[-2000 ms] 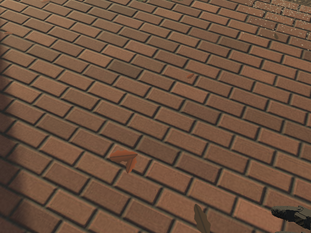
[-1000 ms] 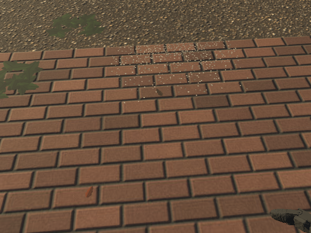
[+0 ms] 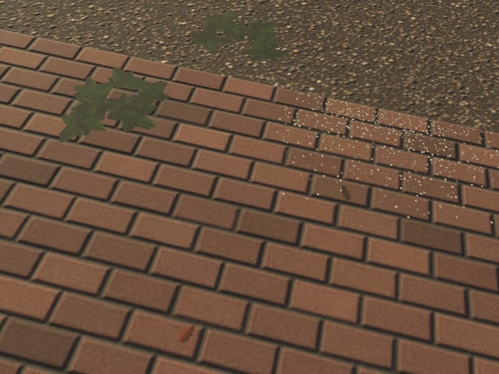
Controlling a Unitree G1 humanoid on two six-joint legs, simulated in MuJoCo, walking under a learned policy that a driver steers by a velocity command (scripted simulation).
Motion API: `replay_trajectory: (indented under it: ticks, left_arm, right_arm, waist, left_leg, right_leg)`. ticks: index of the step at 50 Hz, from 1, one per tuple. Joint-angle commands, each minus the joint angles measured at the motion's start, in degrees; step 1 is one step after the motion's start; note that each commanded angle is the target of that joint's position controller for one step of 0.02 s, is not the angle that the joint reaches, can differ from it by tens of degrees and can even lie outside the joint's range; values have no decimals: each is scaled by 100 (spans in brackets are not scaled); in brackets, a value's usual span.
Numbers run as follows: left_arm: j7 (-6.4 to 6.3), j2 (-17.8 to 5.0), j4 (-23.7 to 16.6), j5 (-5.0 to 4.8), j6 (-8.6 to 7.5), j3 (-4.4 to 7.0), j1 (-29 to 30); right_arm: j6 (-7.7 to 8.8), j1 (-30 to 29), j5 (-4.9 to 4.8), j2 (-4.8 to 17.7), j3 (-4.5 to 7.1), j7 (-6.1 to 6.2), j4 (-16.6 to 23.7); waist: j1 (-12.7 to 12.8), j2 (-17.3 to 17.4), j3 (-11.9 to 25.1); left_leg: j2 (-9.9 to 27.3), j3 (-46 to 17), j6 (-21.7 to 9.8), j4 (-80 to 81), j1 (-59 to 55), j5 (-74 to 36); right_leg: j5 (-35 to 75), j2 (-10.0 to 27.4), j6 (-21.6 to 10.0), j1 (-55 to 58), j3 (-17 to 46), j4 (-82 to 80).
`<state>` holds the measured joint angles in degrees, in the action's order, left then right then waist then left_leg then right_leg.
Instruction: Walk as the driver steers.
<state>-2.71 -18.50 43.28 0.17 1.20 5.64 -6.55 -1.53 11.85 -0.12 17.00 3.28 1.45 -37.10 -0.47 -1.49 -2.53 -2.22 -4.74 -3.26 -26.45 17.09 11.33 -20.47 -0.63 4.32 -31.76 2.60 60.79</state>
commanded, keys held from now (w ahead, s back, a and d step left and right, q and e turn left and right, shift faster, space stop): q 0.38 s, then no key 0.30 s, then e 0.32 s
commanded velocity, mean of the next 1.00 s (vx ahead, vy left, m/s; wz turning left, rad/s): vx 0.00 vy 0.00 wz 0.27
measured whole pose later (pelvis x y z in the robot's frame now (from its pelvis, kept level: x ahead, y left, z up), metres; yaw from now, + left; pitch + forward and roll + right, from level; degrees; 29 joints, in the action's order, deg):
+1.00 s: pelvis +0.00 +0.00 -0.01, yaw +12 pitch +0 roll +1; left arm -0.5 -19.0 46.5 -1.2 2.7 4.0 -12.0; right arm -1.2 8.2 0.8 14.6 2.7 2.1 -37.8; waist 1.3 -0.7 -2.9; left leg 0.5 5.3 -1.5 -28.9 11.7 17.1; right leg -30.5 2.5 4.1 -23.4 -0.1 54.1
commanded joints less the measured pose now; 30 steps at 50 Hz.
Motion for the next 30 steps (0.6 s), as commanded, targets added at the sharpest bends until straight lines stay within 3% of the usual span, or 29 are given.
replay_trajectory:
  ticks: [1, 5, 9, 12, 13, 14, 15, 16, 17, 18, 19, 21, 23, 26, 30]
  left_arm:
    - [13, -302, -421, -16, -115, 44, 238]
    - [93, -330, -439, -44, -168, 27, 302]
    - [184, -400, -442, -89, -266, 44, 206]
    - [256, -416, -348, -94, -340, 77, -159]
    - [250, -544, -294, -59, -347, 126, -325]
    - [213, -906, -345, 34, -310, 196, -387]
    - [216, -1222, -326, 198, -261, 244, -267]
    - [199, -890, -483, 194, -283, 165, -55]
    - [158, -584, -567, 141, -279, 70, 220]
    - [129, -473, -608, 77, -258, 34, 409]
    - [101, -411, -616, -1, -247, 4, 436]
    - [67, -444, -546, 13, -193, -22, 205]
    - [56, -517, -477, 46, -146, -6, -57]
    - [110, -701, -457, 4, -104, 36, -9]
    - [202, -815, -335, -116, -67, 28, -52]
  right_arm:
    - [48, -56, -29, 1000, 287, 92, 415]
    - [-14, -109, -15, 1103, 341, 72, 479]
    - [-67, -239, -53, 1108, 363, 13, 544]
    - [-121, -474, -154, 1055, 357, 25, 607]
    - [-130, -450, -176, 951, 331, 45, 625]
    - [-125, -154, -106, 657, 257, 34, 616]
    - [-77, -75, -149, 755, 305, 30, 757]
    - [-34, 66, -28, 1233, 453, 32, 630]
    - [-53, 121, -73, 1365, 532, 12, 496]
    - [-117, 214, -82, 1220, 526, 25, 365]
    - [-169, 216, -69, 1091, 498, 30, 349]
    - [-180, 37, -108, 775, 390, 3, 434]
    - [-146, -224, -116, 624, 313, 6, 556]
    - [-121, -324, -30, 451, 194, -24, 617]
    - [-115, -108, -55, 507, 184, -66, 502]
  waist:
    - [-41, 877, 780]
    - [-98, 1019, 673]
    - [-90, 1085, 725]
    - [166, 1048, 808]
    - [209, 895, 857]
    - [30, -117, 1029]
    - [-143, -1524, 654]
    - [-90, -1027, 607]
    - [-179, -687, 535]
    - [-234, -527, 434]
    - [-160, -539, 357]
    - [-7, -590, 308]
    - [182, -716, 420]
    - [236, -832, 601]
    - [177, -899, 608]
  left_leg:
    - [1289, -1542, -919, 622, -1186, -1523]
    - [1221, -1947, -988, 602, -831, -1044]
    - [1147, -2440, -977, 439, -821, -1421]
    - [881, -2549, -718, 120, -739, -1563]
    - [654, -2398, -468, -101, -381, -994]
    - [131, -1722, -125, -1113, 317, 661]
    - [-728, -612, 230, -2171, 1490, 2526]
    - [-261, -607, 492, -3450, 1604, 2522]
    - [-158, -557, 578, -3903, 1569, 2125]
    - [-115, -473, 687, -4137, 1600, 1795]
    - [-95, -434, 779, -4377, 1791, 1498]
    - [-98, -195, 882, -4216, 1734, 1306]
    - [-29, -88, 941, -3591, 1749, 1313]
    - [191, 149, 922, -2420, 1045, 1453]
    - [139, 525, 754, -776, 21, 881]
  right_leg:
    - [199, 19, 92, -326, 248, -714]
    - [43, -97, 98, 254, 304, -1559]
    - [-102, -213, -6, 762, 337, -2268]
    - [686, -225, -179, 1575, 225, -3665]
    - [1344, 84, -311, 2179, 341, -4128]
    - [1908, 1200, -741, 2877, 1292, -4258]
    - [2961, 2153, -1738, 2748, 2575, -4405]
    - [2998, 2465, -2103, 2490, 2576, -4383]
    - [2790, 2111, -1903, 2347, 1974, -4299]
    - [2455, 1713, -1642, 2318, 1456, -4240]
    - [2443, 1585, -1572, 2410, 1206, -4214]
    - [2764, 1358, -1635, 2416, 792, -4243]
    - [2990, 1402, -1747, 2836, 721, -4189]
    - [3172, 1478, -1772, 2852, 555, -4090]
    - [3229, 1497, -1709, 2590, 531, -3872]
Keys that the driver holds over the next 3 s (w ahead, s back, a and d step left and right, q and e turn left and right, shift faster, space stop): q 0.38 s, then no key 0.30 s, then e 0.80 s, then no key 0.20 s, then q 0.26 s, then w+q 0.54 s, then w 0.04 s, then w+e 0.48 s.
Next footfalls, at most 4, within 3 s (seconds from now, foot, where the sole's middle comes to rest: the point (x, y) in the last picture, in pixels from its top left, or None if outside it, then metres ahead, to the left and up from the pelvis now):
0.28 right None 0.08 -0.14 -0.78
0.66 left None -0.01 0.12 -0.78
1.14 right None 0.06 -0.12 -0.78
1.74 left None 0.09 0.10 -0.78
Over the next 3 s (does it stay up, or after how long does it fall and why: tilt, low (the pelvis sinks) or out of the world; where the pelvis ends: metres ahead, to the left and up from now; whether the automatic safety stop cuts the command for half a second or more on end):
stays up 0.49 0.14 -0.03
